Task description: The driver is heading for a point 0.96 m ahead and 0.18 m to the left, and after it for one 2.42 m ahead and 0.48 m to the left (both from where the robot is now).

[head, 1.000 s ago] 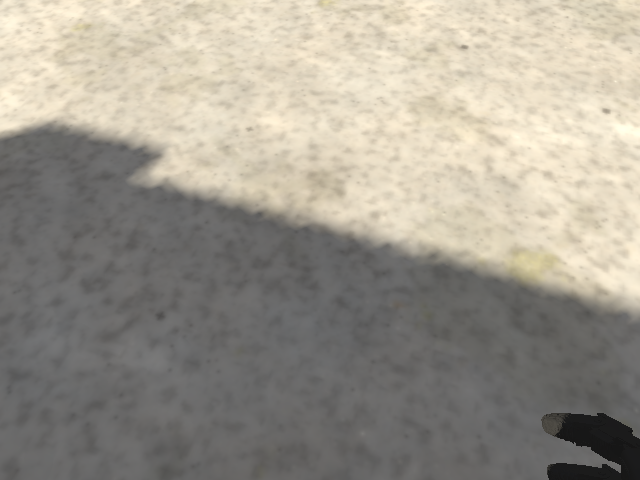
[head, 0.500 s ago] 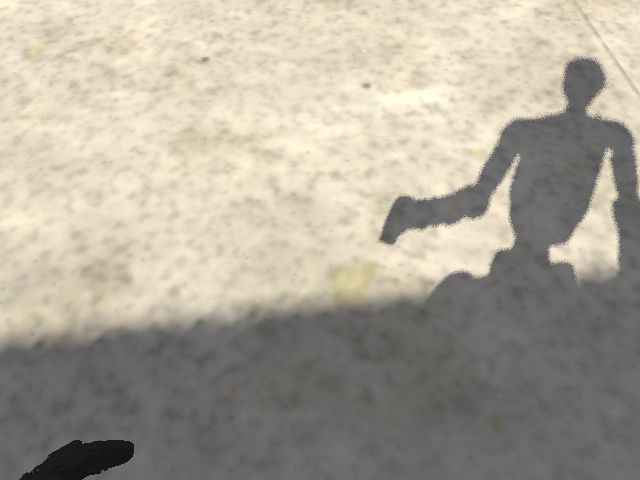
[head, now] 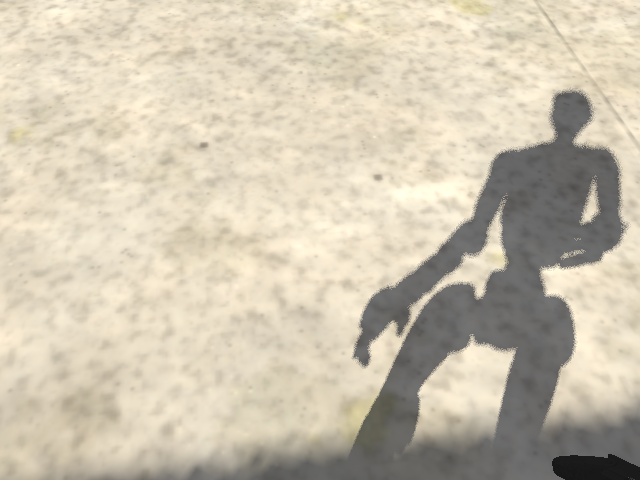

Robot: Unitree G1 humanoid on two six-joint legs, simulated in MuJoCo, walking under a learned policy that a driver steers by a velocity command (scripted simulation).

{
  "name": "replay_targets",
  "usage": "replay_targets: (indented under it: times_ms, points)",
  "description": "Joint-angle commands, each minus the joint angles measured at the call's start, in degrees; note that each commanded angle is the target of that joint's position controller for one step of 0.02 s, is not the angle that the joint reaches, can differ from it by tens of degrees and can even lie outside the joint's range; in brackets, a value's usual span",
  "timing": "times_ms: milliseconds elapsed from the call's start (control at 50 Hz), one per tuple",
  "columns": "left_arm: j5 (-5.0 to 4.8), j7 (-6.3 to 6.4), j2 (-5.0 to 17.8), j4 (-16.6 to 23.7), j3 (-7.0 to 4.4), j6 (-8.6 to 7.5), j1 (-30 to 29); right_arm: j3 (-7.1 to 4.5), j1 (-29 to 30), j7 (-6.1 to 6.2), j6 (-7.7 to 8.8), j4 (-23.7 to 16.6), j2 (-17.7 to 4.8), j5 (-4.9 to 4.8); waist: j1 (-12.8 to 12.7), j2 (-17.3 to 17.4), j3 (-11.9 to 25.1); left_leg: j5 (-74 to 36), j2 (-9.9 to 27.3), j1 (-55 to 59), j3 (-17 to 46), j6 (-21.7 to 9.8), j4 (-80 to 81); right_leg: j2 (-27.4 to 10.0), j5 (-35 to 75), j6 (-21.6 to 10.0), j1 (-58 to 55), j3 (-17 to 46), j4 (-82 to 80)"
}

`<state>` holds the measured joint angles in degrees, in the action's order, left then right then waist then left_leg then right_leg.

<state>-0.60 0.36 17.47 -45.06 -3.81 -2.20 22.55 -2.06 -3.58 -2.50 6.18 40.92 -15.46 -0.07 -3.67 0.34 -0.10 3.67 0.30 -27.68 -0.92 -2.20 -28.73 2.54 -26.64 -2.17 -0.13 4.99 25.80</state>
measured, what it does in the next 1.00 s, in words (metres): walks ahead: right foot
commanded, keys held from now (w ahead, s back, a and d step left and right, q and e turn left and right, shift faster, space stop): w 0.48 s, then w+q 0.52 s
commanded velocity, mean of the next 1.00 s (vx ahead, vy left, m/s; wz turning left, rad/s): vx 0.50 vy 0.00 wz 0.16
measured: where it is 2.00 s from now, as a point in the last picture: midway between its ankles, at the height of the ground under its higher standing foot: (273, 237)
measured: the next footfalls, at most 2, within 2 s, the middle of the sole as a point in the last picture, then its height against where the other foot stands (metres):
right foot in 0.54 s outside the picture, level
left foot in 1.08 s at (285, 372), level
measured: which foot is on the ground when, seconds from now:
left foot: down 0.00-0.54, up 0.56-1.00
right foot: down 0.00-0.00, up 0.02-0.52, down 0.54-1.00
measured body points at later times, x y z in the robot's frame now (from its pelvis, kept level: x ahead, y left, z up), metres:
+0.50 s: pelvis +0.26 -0.01 +0.01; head +0.30 -0.01 +0.46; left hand +0.50 +0.21 -0.06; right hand +0.25 -0.29 -0.12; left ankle +0.12 +0.11 -0.72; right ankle +0.42 -0.13 -0.71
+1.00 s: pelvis +0.53 -0.01 +0.01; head +0.55 +0.01 +0.46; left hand +0.49 +0.28 -0.12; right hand +0.77 -0.20 -0.09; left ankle +0.66 +0.16 -0.69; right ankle +0.42 -0.13 -0.72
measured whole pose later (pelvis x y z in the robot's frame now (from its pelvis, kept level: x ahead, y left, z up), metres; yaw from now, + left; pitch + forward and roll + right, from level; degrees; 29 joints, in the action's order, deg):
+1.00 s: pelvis +0.53 -0.01 +0.01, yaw +14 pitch +1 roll -3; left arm -0.3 0.5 15.6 -49.8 -4.2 -4.1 17.8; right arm -3.0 -6.3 -2.7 1.3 42.1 -14.8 -1.1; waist -4.0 2.0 -1.8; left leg 1.1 5.2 -36.2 -0.7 -2.3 -38.0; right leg 0.7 -19.2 0.4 -5.3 -14.8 13.1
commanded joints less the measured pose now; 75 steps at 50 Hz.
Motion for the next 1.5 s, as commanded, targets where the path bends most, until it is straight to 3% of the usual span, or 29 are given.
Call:
replay_targets:
  times_ms: [20, 40, 60, 100, 140, 320, 440, 480, 520, 540, 560, 580, 600, 640, 680, 780, 860, 960, 1020, 1060, 1080, 1100, 1120, 1140, 1160, 1200, 1280, 1360, 1500]
  points:
    - [0.07, 0.07, -0.02, 4.84, 0.82, -1.43, 6.62, -5.34, -21.44, 0.45, 0.27, 1.94, -16.81, 0.64, 7.07, 16.65, 20.8, 8.61, 21.08, 48.72, 35.73, -15.96, 4.65, 2.15, 2.44, 0.56, 33.41, -1.01, 41.91]
    - [-0.56, -0.12, 4.3, 4.22, 0.24, -2.19, 3.78, -3.9, -22.14, 0.25, 0.17, 2.04, -11.36, -0.82, 9.43, 13.19, 19.5, 20.53, 21.16, 48.83, 43.64, -15.15, 10.82, 0.8, -6.04, 0.36, 41.15, 5.08, 48.21]
    - [-1.56, -0.37, 7.38, 5.75, -0.65, -2.61, -2.34, -3.13, -18.12, 0.53, -0.02, 1.47, -9.16, -0.79, 9.56, 8.44, 10.82, 21.51, 19.7, 41.84, 35.67, -12.6, 11.94, -2.26, -1.47, -0.05, 44.77, 4.02, 49.4]
    - [-0.28, -0.26, 6.53, 7.2, -0.59, -2.87, -8.02, -2.31, -11.86, 0.7, -0.49, 0.5, -7.37, 0.31, 6.83, 2.42, 2.58, 10.97, 15.67, 27.54, 25.2, -11.23, 14.4, -6.82, 6.53, 0.11, 42.16, 0.74, 43.47]
    - [-0.04, -0.32, 5.07, 6.44, -0.71, -2.2, -5.73, -1.76, -10.18, 0.69, -0.11, 0.45, -6.02, 0.72, 4.1, 4.69, 2.04, 3.72, 12.82, 21.71, 19.85, -10.9, 16.94, -8.78, 9.72, 0.63, 36.69, 0.5, 39.39]
    - [0.27, -0.77, 0.76, 8.88, 0.61, -2.2, -17.28, -2.46, -15.03, 1.96, -0.7, 4.14, -9.38, -0.64, 6.91, 3.05, -1.67, -7.38, 9.4, 20.59, 6.31, -9.44, 20.94, -8.44, 30.09, 3.16, 37.14, -3.22, 14.05]
    - [-0.47, -2.66, 1.32, 11.83, 0.65, -3.15, -25.35, -2.81, -19.65, 2.34, -2.41, 7.17, -10.62, -1.11, 8.89, 3.59, -3.94, -8.64, 13.49, 29.05, 7.43, -8.67, 17.1, -6.27, 27.57, 1.16, 37.41, -4.0, 4.84]
    - [-0.34, -3.03, 2.54, 11.63, 0.22, -3.39, -23.48, -3.17, -18.95, 2.68, -2.98, 7.52, -11.45, -1.23, 7.02, 4.46, -2.68, -15.02, 14.42, 31.55, 7.57, -7.6, 13.72, -5.2, 23.37, -0.47, 33.8, -4.61, 3.09]
    - [0.18, -2.43, 6.0, 8.47, -1.75, -3.6, -11.89, -2.89, -17.38, 2.87, -3.43, 7.31, -11.14, -1.31, 0.35, 3.92, 4.45, -28.71, 10.78, 28.18, 5.54, -5.48, 0.33, -2.62, 23.87, -3.16, 15.35, -6.63, 0.21]
    - [0.98, -1.72, 9.82, 6.43, -2.99, -3.54, -1.22, -1.72, -16.81, 2.89, -3.24, 5.85, -8.46, -0.28, -3.93, 0.29, 13.19, -18.04, 7.67, 17.28, 3.75, -3.45, -15.03, -10.65, 26.61, -6.57, -3.02, 1.15, 3.39]
    - [1.26, -1.52, 14.59, 5.43, -4.1, -3.09, 2.88, 0.34, -24.3, 2.56, -2.1, 4.88, -1.73, -0.19, -1.38, -14.14, 21.52, 16.14, -2.1, -6.58, 1.06, 0.7, -36.64, -25.29, 16.59, -14.84, -24.44, 26.27, 0.24]
    - [0.83, -1.39, 9.26, 5.49, -2.77, -2.85, 4.07, -0.67, -22.05, 2.31, -1.22, 5.97, -6.14, -1.25, -3.6, -12.57, 22.77, 29.16, -1.65, -12.67, 8.87, 0.52, -44.17, -26.41, 9.02, -14.62, -23.0, 34.69, -5.74]
    - [0.66, -1.17, 7.04, 5.42, -1.87, -2.86, 0.32, -1.93, -16.9, 2.12, -0.88, 4.21, -9.81, -2.66, -3.27, -9.23, 13.17, 25.31, 1.13, -16.47, 8.87, 0.15, -46.19, -24.62, 8.02, -11.97, -15.51, 26.01, -7.38]
    - [0.85, -1.28, 4.02, 5.39, -0.89, -3.13, -6.88, -2.13, -12.27, 2.38, -1.29, 3.18, -8.75, -1.76, 0.27, -4.84, 3.95, 16.93, 5.45, -13.57, 6.79, 0.52, -41.15, -20.21, 14.1, -9.78, -0.4, 14.05, -11.64]
    - [1.25, -1.49, 2.36, 4.85, -0.64, -4.15, -10.26, -2.36, -15.33, 2.52, -2.98, 4.29, -6.8, -1.75, 3.49, -6.8, 1.81, 12.83, 7.34, -7.43, 7.2, 1.15, -38.45, -17.73, 18.45, -8.93, 7.3, 6.94, -15.69]
    - [1.71, -0.79, 4.24, 1.86, -1.56, -5.05, -10.05, -2.47, -11.96, 2.75, -4.7, 2.81, -4.5, -1.3, 4.23, -3.87, -1.71, 2.75, 7.46, -11.87, 8.3, 2.77, -30.92, -17.19, 28.35, -9.1, 8.63, -4.17, -19.04]
    - [1.36, 0.06, 5.84, 0.47, -1.92, -4.34, -8.93, -1.89, -5.33, 1.28, -3.99, 0.81, -3.04, -1.08, 1.95, -2.94, -3.34, -7.39, 6.64, -10.56, 4.26, 2.27, -17.48, -15.79, 30.18, -7.34, 6.44, -11.42, -19.54]
    - [0.1, 0.39, 7.9, -2.18, -2.75, -2.42, -4.48, -1.4, 2.82, -0.37, -3.99, -3.64, -2.55, -1.1, -0.91, -2.18, -5.93, -3.61, 5.7, -13.59, 0.34, -0.02, -9.1, -19.04, 34.31, -6.59, -3.46, -14.48, -16.5]
    - [-0.64, 0.75, 9.94, -2.27, -3.36, -1.13, -5.73, -2.38, 1.22, -1.01, -4.29, -5.1, -4.44, -1.09, 1.77, -4.5, -3.06, 4.74, 1.85, -7.44, -3.9, -2.91, -7.89, -19.66, 55.93, -4.79, -7.12, -16.74, -8.15]
    - [-1.09, 1.13, 10.95, -1.82, -3.52, -0.22, -7.58, -4.66, -10.13, -0.65, -4.58, -2.9, -8.17, -1.34, 8.77, -5.03, 3.61, 6.38, -3.07, 8.42, -6.46, -6.03, -5.36, -17.69, 67.97, -2.73, -4.37, -18.77, 8.5]
    - [-0.68, 1.35, 9.83, -1.33, -2.95, -0.39, -7.52, -6.78, -19.94, 0.33, -4.95, -0.33, -12.23, -1.4, 13.41, -2.1, 8.7, 3.7, -2.71, 25.3, -1.94, -8.53, -2.49, -15.28, 57.92, -0.28, 6.12, -19.19, 23.46]
    - [1.82, 0.79, 1.86, 1.59, -0.57, -1.53, -3.47, -8.1, -21.28, 1.37, -5.07, 0.22, -19.02, -1.79, 8.54, 13.15, 12.01, 7.77, 11.97, 44.47, 26.2, -17.18, 0.22, -5.8, 9.29, 3.62, 31.87, -17.72, 44.63]
    - [0.53, 0.0, 2.64, 2.82, 0.09, -4.05, -5.51, -7.06, -21.37, 0.95, -3.98, -2.23, -17.42, -1.22, 9.23, 10.95, 21.76, 15.49, 19.49, 51.59, 50.28, -24.05, 10.36, 0.51, -8.5, 4.0, 41.8, -2.82, 55.09]
    - [-1.81, -0.7, 6.52, 4.45, -0.92, -5.55, -11.82, -5.83, -20.11, 0.65, -3.18, -1.86, -13.08, -0.74, 11.18, 6.03, 15.73, 13.26, 17.95, 48.68, 42.86, -20.32, 12.26, -3.08, -3.77, 2.55, 47.47, 0.7, 55.17]
    - [-1.88, -0.72, 6.04, 5.03, -0.59, -6.36, -13.47, -5.3, -17.5, 0.69, -2.67, -1.92, -11.14, -0.98, 9.37, 3.6, 9.82, 9.19, 15.42, 40.96, 34.65, -17.99, 11.86, -5.61, 1.23, 1.36, 47.09, 0.19, 50.57]
    - [0.61, -0.06, 6.78, 3.84, -1.33, -6.02, -12.82, -4.06, -10.58, 1.0, -2.46, -3.54, -7.39, -0.57, 4.61, 0.9, 4.37, -2.35, 11.1, 26.58, 24.68, -15.09, 13.06, -9.05, 6.84, 1.77, 39.33, 0.15, 41.45]
    - [1.53, -0.11, 4.37, 4.53, -1.03, -3.66, -12.92, -4.42, -10.73, 2.18, -2.24, -4.12, -9.22, -0.59, 2.77, 1.25, 2.25, -10.88, 8.54, 16.81, 18.87, -15.26, 15.97, -8.51, 12.22, 5.02, 34.9, -1.58, 31.61]
    - [1.21, -0.7, 1.84, 6.16, 0.24, -3.62, -20.52, -4.35, -13.36, 3.26, -2.63, -2.88, -9.35, -0.81, 5.97, 3.75, 0.41, -6.1, 4.76, 13.82, 12.97, -11.39, 15.96, -6.14, 28.6, 6.16, 31.76, -2.88, 13.63]
    - [0.21, -2.44, 4.4, 8.16, -0.07, -4.89, -25.97, -4.25, -18.6, 3.23, -2.95, 0.69, -9.79, -0.69, 8.38, 5.67, -1.9, -3.42, 11.1, 24.79, 17.71, -9.65, 11.5, -4.97, 28.12, 1.97, 32.64, -2.68, 3.34]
